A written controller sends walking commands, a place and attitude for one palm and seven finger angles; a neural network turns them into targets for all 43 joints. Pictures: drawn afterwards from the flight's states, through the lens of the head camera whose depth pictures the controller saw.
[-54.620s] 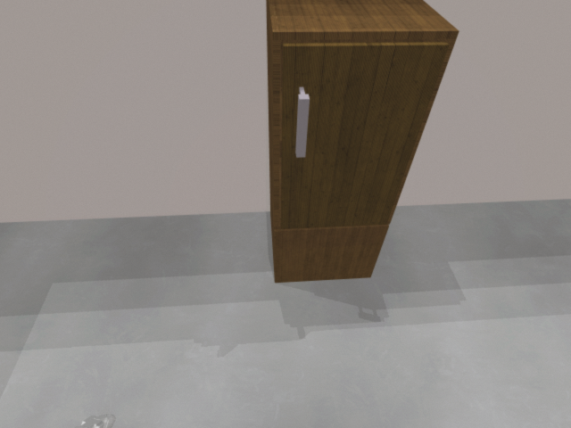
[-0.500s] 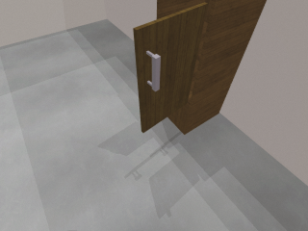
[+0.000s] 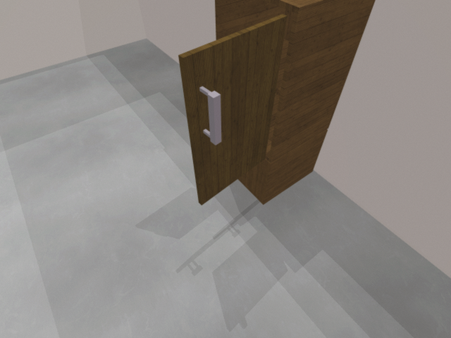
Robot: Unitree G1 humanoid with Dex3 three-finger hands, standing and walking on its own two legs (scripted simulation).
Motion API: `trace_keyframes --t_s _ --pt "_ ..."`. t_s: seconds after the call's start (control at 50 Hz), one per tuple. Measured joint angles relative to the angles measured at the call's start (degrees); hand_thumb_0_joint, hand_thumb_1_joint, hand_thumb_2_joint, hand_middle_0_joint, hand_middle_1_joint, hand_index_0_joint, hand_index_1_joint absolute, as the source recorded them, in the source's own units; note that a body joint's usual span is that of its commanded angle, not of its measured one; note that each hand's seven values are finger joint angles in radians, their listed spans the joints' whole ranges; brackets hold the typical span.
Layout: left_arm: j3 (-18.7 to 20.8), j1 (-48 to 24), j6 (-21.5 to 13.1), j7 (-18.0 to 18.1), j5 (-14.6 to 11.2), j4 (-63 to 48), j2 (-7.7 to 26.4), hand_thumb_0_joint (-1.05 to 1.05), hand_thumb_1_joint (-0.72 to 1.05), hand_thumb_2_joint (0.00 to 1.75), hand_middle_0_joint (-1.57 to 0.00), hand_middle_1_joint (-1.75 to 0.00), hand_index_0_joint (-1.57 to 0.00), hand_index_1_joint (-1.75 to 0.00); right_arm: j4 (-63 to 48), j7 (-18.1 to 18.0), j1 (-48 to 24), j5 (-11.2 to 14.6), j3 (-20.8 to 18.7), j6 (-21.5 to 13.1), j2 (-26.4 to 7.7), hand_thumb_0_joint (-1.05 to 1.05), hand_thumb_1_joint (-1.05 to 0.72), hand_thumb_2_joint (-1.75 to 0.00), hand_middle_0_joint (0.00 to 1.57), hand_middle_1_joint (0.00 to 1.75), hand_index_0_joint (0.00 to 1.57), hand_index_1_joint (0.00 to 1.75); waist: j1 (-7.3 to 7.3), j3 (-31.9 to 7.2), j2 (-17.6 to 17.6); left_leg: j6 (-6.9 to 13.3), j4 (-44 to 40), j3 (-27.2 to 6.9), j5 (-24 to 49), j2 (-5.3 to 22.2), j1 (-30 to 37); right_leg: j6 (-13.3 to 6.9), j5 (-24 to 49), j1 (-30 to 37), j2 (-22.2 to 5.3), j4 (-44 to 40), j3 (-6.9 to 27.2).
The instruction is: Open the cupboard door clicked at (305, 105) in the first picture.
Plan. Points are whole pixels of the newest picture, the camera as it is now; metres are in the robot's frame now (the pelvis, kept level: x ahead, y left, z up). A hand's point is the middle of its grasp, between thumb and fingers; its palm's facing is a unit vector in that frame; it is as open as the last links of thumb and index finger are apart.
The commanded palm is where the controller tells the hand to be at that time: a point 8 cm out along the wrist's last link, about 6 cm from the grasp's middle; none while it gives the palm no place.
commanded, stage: look to check the result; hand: left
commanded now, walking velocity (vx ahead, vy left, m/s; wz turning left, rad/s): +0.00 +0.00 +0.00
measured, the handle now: (210, 116) +0.65 +0.08 +0.01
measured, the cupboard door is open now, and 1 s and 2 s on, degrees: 96 96 96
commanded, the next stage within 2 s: stand and wait in 0.60 s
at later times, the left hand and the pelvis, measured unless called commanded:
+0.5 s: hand out of the picture +0.06 +0.22 -0.16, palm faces +0.00 -0.95 -0.31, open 7.4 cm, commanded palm none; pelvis +0.02 -0.01 +0.00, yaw +0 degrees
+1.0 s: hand out of the picture +0.08 +0.20 -0.16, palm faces -0.01 -0.96 -0.29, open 7.4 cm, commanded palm none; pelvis +0.03 -0.01 +0.00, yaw -1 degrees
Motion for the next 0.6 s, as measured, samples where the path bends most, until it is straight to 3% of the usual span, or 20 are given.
trace_keyframes --t_s 0.6 --pt "0.13 2.62 0.3 0.47 -0.19 1.88 0.57 0.0 0.91 0.9 -0.2 -0.3 -0.2 -0.3 0.06 -0.45 -0.7 0.29 0.4 0.27 0.62 0.0 -0.91 -0.9 0.21 0.3 0.21 0.3 0.77 0.55 0.27 -0.8 -1.31 0.31 -1.25 0.76 2.0 -0.65 -0.41 2.39 0.82 -2.57 0.5"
